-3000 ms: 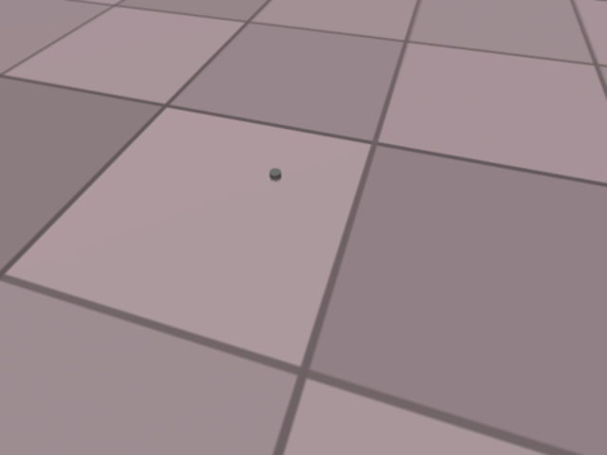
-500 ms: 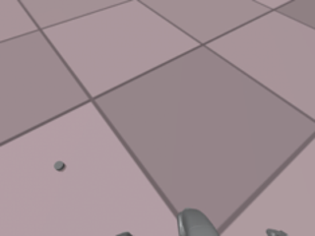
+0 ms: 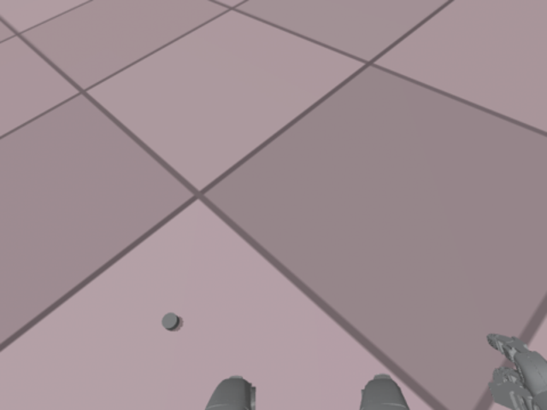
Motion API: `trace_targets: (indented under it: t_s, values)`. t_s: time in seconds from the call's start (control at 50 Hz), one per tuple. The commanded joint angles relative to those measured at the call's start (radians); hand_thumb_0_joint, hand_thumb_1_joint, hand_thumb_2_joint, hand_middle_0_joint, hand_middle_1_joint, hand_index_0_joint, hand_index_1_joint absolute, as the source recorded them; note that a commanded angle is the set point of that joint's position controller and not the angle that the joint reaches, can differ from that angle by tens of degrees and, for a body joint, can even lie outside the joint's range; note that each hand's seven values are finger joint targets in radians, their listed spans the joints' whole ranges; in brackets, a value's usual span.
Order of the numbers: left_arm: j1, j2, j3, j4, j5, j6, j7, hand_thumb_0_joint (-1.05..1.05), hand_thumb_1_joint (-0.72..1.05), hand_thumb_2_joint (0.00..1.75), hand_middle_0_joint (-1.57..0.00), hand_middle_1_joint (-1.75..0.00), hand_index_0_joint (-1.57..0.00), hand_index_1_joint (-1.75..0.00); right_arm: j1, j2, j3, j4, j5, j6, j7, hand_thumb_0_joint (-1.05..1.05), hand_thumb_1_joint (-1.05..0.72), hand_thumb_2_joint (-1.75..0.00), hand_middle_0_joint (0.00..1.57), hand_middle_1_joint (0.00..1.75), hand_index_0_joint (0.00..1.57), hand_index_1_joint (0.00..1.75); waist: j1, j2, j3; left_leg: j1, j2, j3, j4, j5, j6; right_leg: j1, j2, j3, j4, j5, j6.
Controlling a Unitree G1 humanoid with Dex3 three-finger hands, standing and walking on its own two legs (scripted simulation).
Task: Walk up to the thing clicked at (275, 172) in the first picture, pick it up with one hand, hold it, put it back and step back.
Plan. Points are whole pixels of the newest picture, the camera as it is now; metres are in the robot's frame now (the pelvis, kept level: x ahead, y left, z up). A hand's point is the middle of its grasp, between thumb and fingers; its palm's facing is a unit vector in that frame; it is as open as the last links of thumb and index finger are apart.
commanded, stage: walk up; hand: left
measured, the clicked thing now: (170, 321) +0.46 +0.48 -0.71
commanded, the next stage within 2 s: none
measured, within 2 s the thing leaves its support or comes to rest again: neither
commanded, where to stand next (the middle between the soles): +0.01 +0.43 m, yaw -27 degrees
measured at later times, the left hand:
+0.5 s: hand out of the picture +0.11 +0.49 -0.10, palm faces -0.18 -0.80 -0.57, open 7.4 cm
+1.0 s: hand out of the picture +0.07 +0.74 -0.12, palm faces -0.32 -0.81 -0.50, open 7.4 cm
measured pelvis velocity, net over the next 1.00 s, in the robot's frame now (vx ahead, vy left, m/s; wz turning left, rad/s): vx -0.10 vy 0.48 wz -0.35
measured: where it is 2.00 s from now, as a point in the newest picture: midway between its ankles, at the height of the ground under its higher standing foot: outside the picture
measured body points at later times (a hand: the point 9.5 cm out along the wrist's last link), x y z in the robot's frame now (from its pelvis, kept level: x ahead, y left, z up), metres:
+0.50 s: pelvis -0.03 +0.22 +0.00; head +0.03 +0.18 +0.45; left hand +0.12 +0.53 -0.07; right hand -0.01 -0.11 -0.12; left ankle +0.00 +0.31 -0.61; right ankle +0.03 +0.09 -0.69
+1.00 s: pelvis -0.10 +0.48 +0.02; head -0.05 +0.47 +0.46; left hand +0.08 +0.79 -0.09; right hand -0.16 +0.18 -0.10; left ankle -0.04 +0.56 -0.69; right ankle -0.14 +0.35 -0.61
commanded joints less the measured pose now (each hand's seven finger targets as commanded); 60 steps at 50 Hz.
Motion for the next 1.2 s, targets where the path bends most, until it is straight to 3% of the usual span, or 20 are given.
trace_targets:
  t_s: [0.0, 0.02, 0.06, 0.08, 0.14, 0.28, 0.34, 0.38, 0.42, 0.48, 0.56, 0.7, 0.72, 0.74, 0.76, 0.8, 0.84, 0.88, 1.04, 1.18]
  values:
    - [-0.063, 0.381, 0.127, -0.069, -0.016, -0.017, 0.032, 0.00, 0.90, 0.90, -0.20, -0.30, -0.20, -0.30, 0.182, -0.136, -0.067, -0.045, -0.006, -0.040, -0.014, 0.00, -0.90, -0.90, 0.20, 0.30, 0.20, 0.30, -0.100, -0.341, -0.151, 0.204, -0.056, 0.118, -0.323, 0.026, 0.028, -0.002, -0.109, 0.154, -0.124, 0.195, -0.182]
    - [-0.067, 0.306, 0.103, -0.074, -0.021, -0.009, 0.036, 0.00, 0.90, 0.90, -0.20, -0.30, -0.20, -0.30, 0.272, -0.160, -0.084, -0.009, -0.020, -0.053, -0.022, 0.00, -0.90, -0.90, 0.20, 0.30, 0.20, 0.30, -0.151, -0.187, -0.175, 0.356, -0.093, 0.106, -0.453, 0.040, 0.019, -0.106, -0.020, 0.055, 0.098, 0.198, -0.120]
    - [-0.038, 0.166, 0.054, -0.085, -0.039, -0.003, 0.065, 0.00, 0.90, 0.90, -0.20, -0.30, -0.20, -0.30, 0.200, -0.309, -0.102, -0.047, -0.026, -0.077, -0.048, 0.00, -0.90, -0.90, 0.20, 0.30, 0.20, 0.30, -0.138, 0.294, -0.115, 0.383, 0.201, -0.351, -0.649, 0.474, 0.088, -0.432, 0.250, -0.068, 0.488, -0.353, -0.037]
    - [-0.071, 0.208, 0.048, -0.068, -0.035, -0.006, 0.084, 0.00, 0.90, 0.90, -0.20, -0.30, -0.20, -0.30, 0.144, -0.352, -0.107, -0.047, -0.005, -0.076, -0.058, 0.00, -0.90, -0.90, 0.20, 0.30, 0.20, 0.30, -0.127, 0.306, -0.136, 0.304, 0.270, -0.517, -0.705, 0.409, 0.207, -0.358, 0.170, -0.015, 0.549, -0.345, -0.067]
    - [-0.008, 0.261, 0.077, 0.021, -0.080, -0.002, 0.059, 0.00, 0.90, 0.90, -0.20, -0.30, -0.20, -0.30, 0.038, -0.160, -0.056, -0.091, -0.017, -0.071, -0.074, 0.00, -0.90, -0.90, 0.20, 0.30, 0.20, 0.30, -0.077, 0.086, -0.035, 0.291, 0.103, -0.132, -0.513, 0.671, 0.160, -0.296, 0.141, -0.026, 0.523, -0.184, -0.047]
    - [0.101, 0.188, 0.055, 0.005, -0.090, 0.006, 0.040, 0.00, 0.90, 0.90, -0.20, -0.30, -0.20, -0.30, 0.071, -0.117, -0.035, -0.123, -0.022, -0.056, -0.075, 0.00, -0.90, -0.90, 0.20, 0.30, 0.20, 0.30, -0.052, 0.113, -0.137, 0.394, 0.096, -0.006, -0.423, 0.833, 0.163, -0.010, 0.097, -0.157, 0.036, -0.040, -0.044]
    - [0.276, 0.229, 0.086, 0.048, -0.065, 0.001, 0.055, 0.00, 0.90, 0.90, -0.20, -0.30, -0.20, -0.30, 0.000, -0.078, -0.016, -0.163, -0.002, -0.042, -0.063, 0.00, -0.90, -0.90, 0.20, 0.30, 0.20, 0.30, 0.078, -0.064, -0.174, 0.071, -0.029, 0.126, -0.166, 0.647, 0.028, 0.465, 0.086, -0.125, -0.299, 0.275, -0.096]
    - [0.203, 0.290, 0.103, -0.027, -0.034, 0.004, 0.064, 0.00, 0.90, 0.90, -0.20, -0.30, -0.20, -0.30, 0.163, -0.061, -0.007, -0.132, 0.011, -0.033, -0.067, 0.00, -0.90, -0.90, 0.20, 0.30, 0.20, 0.30, 0.021, -0.232, -0.264, -0.246, -0.085, 0.013, 0.206, -0.137, -0.060, 0.646, -0.306, 0.443, -0.281, 0.392, -0.292]
    - [0.011, 0.328, 0.110, -0.106, -0.047, -0.004, 0.076, 0.00, 0.90, 0.90, -0.20, -0.30, -0.20, -0.30, 0.169, -0.150, -0.046, -0.136, -0.008, -0.009, -0.091, 0.00, -0.90, -0.90, 0.20, 0.30, 0.20, 0.30, -0.018, -0.197, -0.218, -0.252, -0.038, -0.104, 0.471, -0.156, -0.054, 0.408, -0.478, 0.640, -0.362, 0.294, -0.451]
    - [-0.046, 0.263, 0.085, -0.098, -0.050, -0.009, 0.067, 0.00, 0.90, 0.90, -0.20, -0.30, -0.20, -0.30, 0.090, -0.165, -0.059, -0.095, 0.001, -0.011, -0.065, 0.00, -0.90, -0.90, 0.20, 0.30, 0.20, 0.30, -0.039, -0.076, -0.046, -0.065, -0.059, -0.043, 0.431, 0.022, -0.019, 0.037, -0.224, 0.284, -0.346, 0.070, -0.299]
    - [-0.060, 0.308, 0.107, -0.078, -0.023, 0.000, 0.038, 0.00, 0.90, 0.90, -0.20, -0.30, -0.20, -0.30, 0.142, -0.125, -0.045, -0.079, -0.001, 0.001, -0.038, 0.00, -0.90, -0.90, 0.20, 0.30, 0.20, 0.30, -0.036, -0.248, -0.040, -0.019, -0.069, 0.049, 0.295, 0.090, -0.004, -0.023, -0.063, 0.143, -0.301, -0.164, -0.202]
    - [-0.109, 0.353, 0.116, -0.065, -0.015, 0.026, 0.028, 0.00, 0.90, 0.90, -0.20, -0.30, -0.20, -0.30, 0.242, -0.132, -0.054, -0.013, 0.027, -0.002, -0.038, 0.00, -0.90, -0.90, 0.20, 0.30, 0.20, 0.30, -0.056, -0.418, -0.132, 0.270, -0.107, 0.180, -0.291, -0.091, 0.017, -0.061, -0.052, 0.154, -0.251, -0.144, -0.127]
    - [-0.105, 0.302, 0.104, -0.054, -0.019, 0.035, 0.030, 0.00, 0.90, 0.90, -0.20, -0.30, -0.20, -0.30, 0.322, -0.143, -0.064, 0.026, 0.017, -0.010, -0.042, 0.00, -0.90, -0.90, 0.20, 0.30, 0.20, 0.30, -0.090, -0.303, -0.134, 0.348, -0.110, 0.153, -0.385, -0.075, 0.025, -0.132, -0.007, 0.114, -0.125, -0.162, -0.087]
    - [-0.098, 0.208, 0.078, -0.052, -0.027, 0.041, 0.034, 0.00, 0.90, 0.90, -0.20, -0.30, -0.20, -0.30, 0.346, -0.188, -0.072, 0.033, -0.003, -0.022, -0.049, 0.00, -0.90, -0.90, 0.20, 0.30, 0.20, 0.30, -0.128, -0.021, -0.073, 0.301, -0.002, -0.074, -0.605, -0.201, 0.070, -0.264, 0.157, -0.003, 0.206, -0.192, -0.067]
    - [-0.140, 0.159, 0.065, -0.072, -0.040, 0.031, 0.053, 0.00, 0.90, 0.90, -0.20, -0.30, -0.20, -0.30, 0.211, -0.294, -0.082, -0.006, 0.003, -0.030, -0.057, 0.00, -0.90, -0.90, 0.20, 0.30, 0.20, 0.30, -0.095, 0.191, -0.023, 0.158, 0.219, -0.385, -0.687, 0.059, 0.163, -0.358, 0.264, -0.055, 0.435, -0.266, -0.030]
    - [-0.204, 0.267, 0.084, -0.044, -0.026, 0.020, 0.057, 0.00, 0.90, 0.90, -0.20, -0.30, -0.20, -0.30, -0.011, -0.305, -0.067, -0.053, 0.028, -0.045, -0.073, 0.00, -0.90, -0.90, 0.20, 0.30, 0.20, 0.30, -0.064, 0.113, 0.057, -0.084, 0.326, -0.556, -0.788, -0.042, 0.295, -0.216, 0.162, 0.004, 0.592, -0.223, -0.036]
    - [-0.126, 0.236, 0.088, 0.038, -0.074, 0.030, 0.035, 0.00, 0.90, 0.90, -0.20, -0.30, -0.20, -0.30, -0.059, -0.173, -0.032, -0.045, 0.001, -0.049, -0.087, 0.00, -0.90, -0.90, 0.20, 0.30, 0.20, 0.30, -0.020, -0.025, 0.109, -0.053, 0.102, -0.189, -0.688, -0.010, 0.139, -0.207, 0.188, 0.040, 0.619, -0.108, -0.044]
    - [-0.033, 0.190, 0.074, 0.075, -0.078, 0.047, 0.009, 0.00, 0.90, 0.90, -0.20, -0.30, -0.20, -0.30, -0.031, -0.177, -0.027, 0.005, 0.021, -0.072, -0.098, 0.00, -0.90, -0.90, 0.20, 0.30, 0.20, 0.30, 0.008, 0.022, 0.044, 0.113, 0.080, -0.210, -0.687, -0.105, 0.075, -0.215, 0.200, 0.023, 0.592, -0.049, -0.048]
    - [-0.107, 0.215, 0.071, 0.049, -0.015, 0.051, -0.075, 0.00, 0.90, 0.90, -0.20, -0.30, -0.20, -0.30, 0.226, -0.193, -0.022, 0.140, 0.043, -0.167, -0.127, 0.00, -0.90, -0.90, 0.20, 0.30, 0.20, 0.30, -0.071, -0.099, -0.100, 0.586, 0.236, -0.363, -0.754, -0.242, 0.105, -0.261, 0.135, 0.113, 0.290, -0.122, -0.015]
    - [-0.076, 0.182, 0.053, 0.101, -0.041, 0.039, -0.097, 0.00, 0.90, 0.90, -0.20, -0.30, -0.20, -0.30, 0.201, -0.188, -0.018, 0.175, 0.039, -0.201, -0.114, 0.00, -0.90, -0.90, 0.20, 0.30, 0.20, 0.30, -0.066, 0.044, 0.018, 0.457, 0.198, -0.150, -0.891, -0.130, 0.086, -0.155, 0.109, 0.034, 0.206, -0.029, -0.008]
